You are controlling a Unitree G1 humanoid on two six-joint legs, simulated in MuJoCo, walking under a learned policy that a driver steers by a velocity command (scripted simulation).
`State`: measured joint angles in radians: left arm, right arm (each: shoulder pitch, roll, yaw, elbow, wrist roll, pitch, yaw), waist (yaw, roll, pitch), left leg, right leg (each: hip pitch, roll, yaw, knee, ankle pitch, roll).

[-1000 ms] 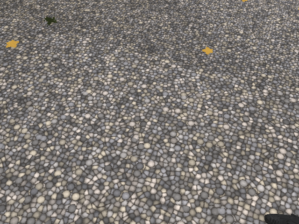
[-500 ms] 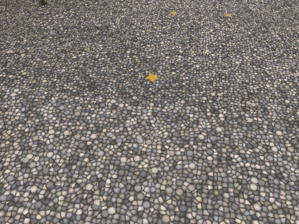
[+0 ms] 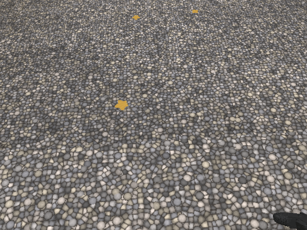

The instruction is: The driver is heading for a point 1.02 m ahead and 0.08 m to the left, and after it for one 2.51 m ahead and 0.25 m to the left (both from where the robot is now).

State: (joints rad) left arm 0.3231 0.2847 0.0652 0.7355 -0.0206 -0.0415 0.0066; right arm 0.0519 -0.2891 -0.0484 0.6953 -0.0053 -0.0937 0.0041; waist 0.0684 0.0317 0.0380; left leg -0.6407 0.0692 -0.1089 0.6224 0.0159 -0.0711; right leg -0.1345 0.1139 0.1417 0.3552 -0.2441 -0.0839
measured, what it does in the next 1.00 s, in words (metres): walks ahead: left foot, then right foot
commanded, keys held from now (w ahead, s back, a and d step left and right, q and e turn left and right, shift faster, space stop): w+e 0.10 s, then w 0.54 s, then w+q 0.36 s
